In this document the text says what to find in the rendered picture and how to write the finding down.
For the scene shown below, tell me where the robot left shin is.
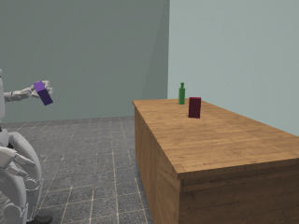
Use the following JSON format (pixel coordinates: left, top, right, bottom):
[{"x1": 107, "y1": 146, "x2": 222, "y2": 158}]
[{"x1": 26, "y1": 178, "x2": 44, "y2": 222}]

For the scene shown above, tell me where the table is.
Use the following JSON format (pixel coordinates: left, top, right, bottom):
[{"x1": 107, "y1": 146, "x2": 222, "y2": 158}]
[{"x1": 132, "y1": 98, "x2": 299, "y2": 224}]

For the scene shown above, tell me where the robot right hand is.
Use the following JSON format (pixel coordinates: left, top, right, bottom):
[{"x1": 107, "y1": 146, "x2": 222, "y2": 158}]
[{"x1": 0, "y1": 147, "x2": 36, "y2": 177}]

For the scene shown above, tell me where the left robot forearm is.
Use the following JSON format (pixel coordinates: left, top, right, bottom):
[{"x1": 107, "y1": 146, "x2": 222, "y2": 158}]
[{"x1": 4, "y1": 88, "x2": 32, "y2": 103}]

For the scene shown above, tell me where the robot left hand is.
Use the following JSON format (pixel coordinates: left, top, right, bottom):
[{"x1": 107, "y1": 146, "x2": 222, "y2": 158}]
[{"x1": 30, "y1": 80, "x2": 54, "y2": 99}]

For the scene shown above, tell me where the sponge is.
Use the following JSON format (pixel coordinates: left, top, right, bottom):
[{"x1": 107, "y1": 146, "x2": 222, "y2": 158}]
[{"x1": 33, "y1": 81, "x2": 53, "y2": 105}]

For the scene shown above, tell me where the robot left foot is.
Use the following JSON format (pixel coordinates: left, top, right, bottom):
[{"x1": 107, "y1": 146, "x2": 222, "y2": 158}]
[{"x1": 26, "y1": 215, "x2": 52, "y2": 224}]

